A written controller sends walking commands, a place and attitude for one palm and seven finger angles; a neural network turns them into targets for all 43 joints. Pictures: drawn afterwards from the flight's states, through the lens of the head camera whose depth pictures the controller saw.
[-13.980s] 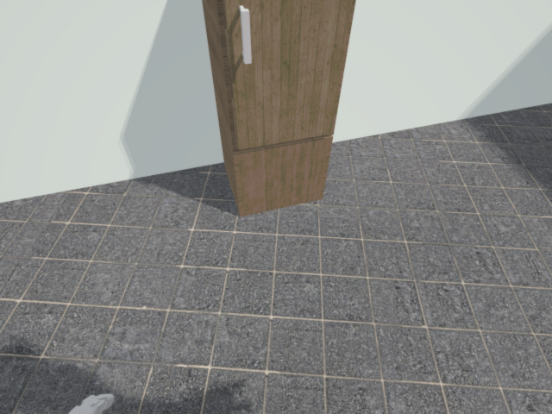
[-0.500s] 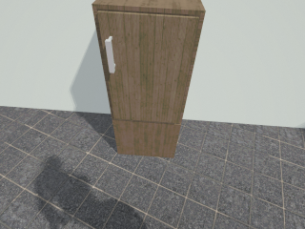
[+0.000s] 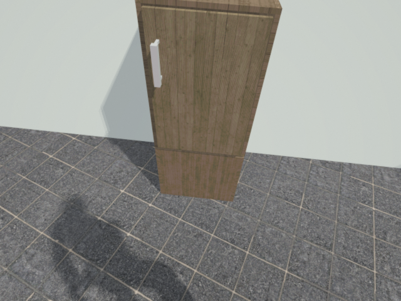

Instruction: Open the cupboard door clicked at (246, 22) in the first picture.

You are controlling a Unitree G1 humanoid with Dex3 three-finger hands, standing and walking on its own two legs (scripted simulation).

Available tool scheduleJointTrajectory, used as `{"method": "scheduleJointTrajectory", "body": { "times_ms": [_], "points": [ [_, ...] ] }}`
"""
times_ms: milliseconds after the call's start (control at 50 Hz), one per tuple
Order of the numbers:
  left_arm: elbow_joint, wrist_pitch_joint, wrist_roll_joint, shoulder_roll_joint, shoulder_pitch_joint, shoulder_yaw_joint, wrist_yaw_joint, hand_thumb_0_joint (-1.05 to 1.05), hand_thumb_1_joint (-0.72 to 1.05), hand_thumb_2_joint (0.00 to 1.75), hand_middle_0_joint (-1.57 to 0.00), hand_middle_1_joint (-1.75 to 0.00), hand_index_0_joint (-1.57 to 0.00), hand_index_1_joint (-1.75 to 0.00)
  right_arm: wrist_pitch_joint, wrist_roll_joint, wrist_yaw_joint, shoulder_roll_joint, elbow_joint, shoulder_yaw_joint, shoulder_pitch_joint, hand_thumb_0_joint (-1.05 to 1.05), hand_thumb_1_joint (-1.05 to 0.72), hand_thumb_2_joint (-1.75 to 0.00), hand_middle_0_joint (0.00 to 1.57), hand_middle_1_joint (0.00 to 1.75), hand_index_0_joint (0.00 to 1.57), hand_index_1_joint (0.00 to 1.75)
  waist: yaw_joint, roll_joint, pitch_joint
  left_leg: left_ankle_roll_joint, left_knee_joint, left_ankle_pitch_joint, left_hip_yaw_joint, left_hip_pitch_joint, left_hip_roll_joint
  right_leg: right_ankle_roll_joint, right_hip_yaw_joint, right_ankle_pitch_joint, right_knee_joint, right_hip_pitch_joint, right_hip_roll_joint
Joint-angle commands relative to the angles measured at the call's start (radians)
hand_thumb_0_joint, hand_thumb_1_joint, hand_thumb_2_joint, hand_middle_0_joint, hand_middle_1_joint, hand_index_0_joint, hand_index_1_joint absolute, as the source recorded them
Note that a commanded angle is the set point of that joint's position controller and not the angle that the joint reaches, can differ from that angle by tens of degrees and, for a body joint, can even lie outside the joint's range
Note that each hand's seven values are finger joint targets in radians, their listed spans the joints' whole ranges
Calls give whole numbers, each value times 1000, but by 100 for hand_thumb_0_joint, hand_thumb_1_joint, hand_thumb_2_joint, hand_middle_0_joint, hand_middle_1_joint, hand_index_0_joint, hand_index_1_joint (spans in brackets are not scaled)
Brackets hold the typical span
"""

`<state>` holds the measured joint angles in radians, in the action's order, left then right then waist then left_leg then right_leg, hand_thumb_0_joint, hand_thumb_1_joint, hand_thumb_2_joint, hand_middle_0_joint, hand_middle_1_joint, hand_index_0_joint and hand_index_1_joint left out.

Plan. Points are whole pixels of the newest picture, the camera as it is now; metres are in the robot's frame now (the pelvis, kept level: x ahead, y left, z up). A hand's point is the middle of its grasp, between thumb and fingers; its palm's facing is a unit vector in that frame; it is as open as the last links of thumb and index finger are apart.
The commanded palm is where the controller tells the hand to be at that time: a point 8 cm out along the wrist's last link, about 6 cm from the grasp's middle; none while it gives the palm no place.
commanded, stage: look again from close up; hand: left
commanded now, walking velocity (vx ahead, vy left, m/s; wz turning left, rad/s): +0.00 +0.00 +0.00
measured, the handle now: (157, 63) +0.80 +0.21 +0.09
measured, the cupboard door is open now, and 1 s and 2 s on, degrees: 0 0 0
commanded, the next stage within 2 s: shuffle to correct the standing spot in 0.46 s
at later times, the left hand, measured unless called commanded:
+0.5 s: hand out of the picture +0.01 +0.17 -0.17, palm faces +0.03 -0.99 -0.16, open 7.3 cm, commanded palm none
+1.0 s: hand out of the picture +0.04 +0.19 -0.19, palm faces +0.12 -0.99 -0.11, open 7.4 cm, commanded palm none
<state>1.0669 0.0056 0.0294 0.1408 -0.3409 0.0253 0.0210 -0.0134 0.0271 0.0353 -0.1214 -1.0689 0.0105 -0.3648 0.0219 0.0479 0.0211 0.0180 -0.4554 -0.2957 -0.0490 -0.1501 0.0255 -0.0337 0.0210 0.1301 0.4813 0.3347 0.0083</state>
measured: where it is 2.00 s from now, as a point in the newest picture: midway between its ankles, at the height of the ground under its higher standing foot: outside the picture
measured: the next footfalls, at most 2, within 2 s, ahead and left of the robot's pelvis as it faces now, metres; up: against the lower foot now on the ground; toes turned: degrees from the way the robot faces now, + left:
left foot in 1.02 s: +0.17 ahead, +0.16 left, +0.00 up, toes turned +6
right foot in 1.48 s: +0.33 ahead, -0.06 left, +0.00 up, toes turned -8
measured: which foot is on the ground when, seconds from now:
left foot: down 0.00-0.82, up 0.84-1.00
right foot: down 0.00-1.00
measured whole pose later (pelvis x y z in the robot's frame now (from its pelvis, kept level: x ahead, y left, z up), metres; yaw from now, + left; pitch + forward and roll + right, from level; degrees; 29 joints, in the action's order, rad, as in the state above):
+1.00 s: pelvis +0.10 +0.05 -0.01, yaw +2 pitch +0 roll -1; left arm 1.10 -0.04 0.03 0.13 -0.41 0.05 0.02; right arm -0.04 0.02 0.01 -0.14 -1.06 0.02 -0.30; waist 0.03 0.05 -0.03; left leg 0.03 -0.71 -0.40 -0.07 -0.35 -0.03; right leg -0.01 0.04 0.36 0.57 0.21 -0.02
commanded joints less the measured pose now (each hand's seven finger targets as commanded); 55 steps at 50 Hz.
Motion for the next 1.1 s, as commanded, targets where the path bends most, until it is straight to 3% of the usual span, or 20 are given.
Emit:
{"method": "scheduleJointTrajectory", "body": {
  "times_ms": [0, 120, 300, 540, 620, 700, 740, 760, 800, 820, 840, 880, 900, 940, 960, 980, 1000, 1020, 1040, 1080],
  "points": [
    [3, -26, -15, 73, -74, 0, -2, 0, 90, 90, -20, -30, -20, -30, -21, -13, 9, -74, 26, -3, -42, 0, -90, -90, 20, 30, 20, 30, 10, -45, -98, 48, 163, -75, 122, -231, -124, -2, -132, 58, -108, -207, -87],
    [6, -25, -19, 78, -39, -1, 6, 0, 90, 90, -20, -30, -20, -30, -5, -8, 5, -55, -21, -13, -117, 0, -90, -90, 20, 30, 20, 30, -16, -15, -143, 36, 142, -107, 95, -200, -101, -13, -163, 209, -172, -126, -96],
    [22, -34, -20, 53, -40, -11, 9, 0, 90, 90, -20, -30, -20, -30, -22, -13, 10, -50, -36, -18, -125, 0, -90, -90, 20, 30, 20, 30, -14, -59, -97, 37, 160, 16, 106, -165, -128, -20, -116, -16, -82, -182, -88],
    [43, -36, -20, 47, -38, -20, 12, 0, 90, 90, -20, -30, -20, -30, -23, -16, 17, -50, -50, -17, -111, 0, -90, -90, 20, 30, 20, 30, -26, -49, -96, 31, 131, 115, 80, -87, -127, -21, -119, -98, -63, -165, -97],
    [26, -30, -9, 56, -41, -5, 0, 0, 90, 90, -20, -30, -20, -30, -17, -8, 8, -76, -43, -6, -117, 0, -90, -90, 20, 30, 20, 30, -20, -64, -134, 60, 147, -170, 98, -108, -139, -39, -114, 221, -27, -101, -71],
    [7, -36, -2, 57, -56, 7, -12, 0, 90, 90, -20, -30, -20, -30, -22, -7, 1, -84, -21, 2, -106, 0, -90, -90, 20, 30, 20, 30, -11, -81, -204, 86, 125, -201, 120, -160, -147, -59, -123, 253, 22, -69, -57],
    [6, -43, -1, 62, -97, 16, -13, 0, 90, 90, -20, -30, -20, -30, -30, -8, 0, -80, -8, 3, -99, 0, -90, -90, 20, 30, 20, 30, 6, -32, -192, 84, 31, -136, 91, -207, -120, -82, -170, 224, 20, -131, -80],
    [15, -48, -2, 79, -137, 22, -12, 0, 90, 90, -20, -30, -20, -30, -36, -11, -1, -69, 1, 1, -91, 0, -90, -90, 20, 30, 20, 30, 22, 34, -163, 71, -72, -96, 38, -260, -78, -109, -234, 203, -13, -212, -125],
    [52, -57, -5, 142, -270, 47, 0, 0, 90, 90, -20, -30, -20, -30, -40, -11, -7, -43, 39, -1, -32, 0, -90, -90, 20, 30, 20, 30, 59, 196, -109, 32, -414, -214, -62, -463, -7, -222, -498, 94, -157, -400, -309],
    [60, -65, -4, 144, -309, 52, 6, 0, 90, 90, -20, -30, -20, -30, -45, -9, -11, -66, 71, 1, 53, 0, -90, -90, 20, 30, 20, 30, 93, 164, -95, 26, -563, -297, -8, -553, -38, -283, -569, -38, -182, -444, -367],
    [53, -70, -1, 137, -295, 54, 14, 0, 90, 90, -20, -30, -20, -30, -51, -10, -17, -78, 97, 8, 103, 0, -90, -90, 20, 30, 20, 30, 91, 103, -88, 27, -631, -318, 58, -589, -74, -304, -558, -131, -168, -440, -393],
    [18, -74, 5, 124, -184, 48, 18, 0, 90, 90, -20, -30, -20, -30, -50, -16, -31, -59, 104, 15, 112, 0, -90, -90, 20, 30, 20, 30, 34, 42, -56, 28, -514, -321, 116, -472, -126, -254, -413, -142, -137, -300, -372],
    [-6, -75, 6, 123, -110, 46, 16, 0, 90, 90, -20, -30, -20, -30, -48, -21, -36, -40, 93, 16, 72, 0, -90, -90, 20, 30, 20, 30, -9, 24, -48, 26, -388, -265, 85, -345, -123, -215, -330, -94, -139, -194, -337],
    [-26, -67, -2, 124, -18, 46, 2, 0, 90, 90, -20, -30, -20, -30, -45, -15, -37, -6, 31, 11, -80, 0, -90, -90, 20, 30, 20, 30, -87, 39, -35, 7, -135, 30, -44, 24, -49, -122, -158, 149, -105, 86, -210],
    [-31, -57, -6, 101, -8, 40, -7, 0, 90, 90, -20, -30, -20, -30, -46, -13, -27, -39, -3, 15, -176, 0, -90, -90, 20, 30, 20, 30, -116, -53, -40, -4, -77, 41, -53, 164, -44, -88, -98, 286, 6, 196, -131],
    [-50, -46, -12, 49, 3, 29, -14, 0, 90, 90, -20, -30, -20, -30, -50, 0, -14, -131, -32, 40, -273, 0, -90, -90, 20, 30, 20, 30, -148, -312, -72, 41, 92, -209, 244, 209, -225, -39, -24, 385, 297, 346, -29],
    [-85, -46, -8, 37, 29, 28, -14, 0, 90, 90, -20, -30, -20, -30, -49, 3, -9, -203, -22, 57, -317, 0, -90, -90, 20, 30, 20, 30, -151, -447, -97, 134, 296, -296, 558, 142, -439, -11, 37, 460, 552, 424, 16],
    [-102, -48, -3, 53, 60, 35, -18, 0, 90, 90, -20, -30, -20, -30, -37, 2, -6, -216, 5, 60, -233, 0, -90, -90, 20, 30, 20, 30, -123, -301, -151, 212, 336, -340, 585, 55, -489, -27, -41, 398, 657, 434, -50],
    [-101, -55, 3, 50, 65, 38, -26, 0, 90, 90, -20, -30, -20, -30, -40, 4, -10, -179, 44, 53, -150, 0, -90, -90, 20, 30, 20, 30, -87, -141, -189, 227, 341, -347, 524, -39, -454, -31, -34, 334, 705, 418, -75],
    [-61, -46, 11, 32, 38, 38, -31, 0, 90, 90, -20, -30, -20, -30, -57, 4, -7, -127, 58, 30, -67, 0, -90, -90, 20, 30, 20, 30, -36, -119, -217, 187, 319, -142, 375, -111, -383, -9, -44, 205, 746, 392, -109]
  ]
}}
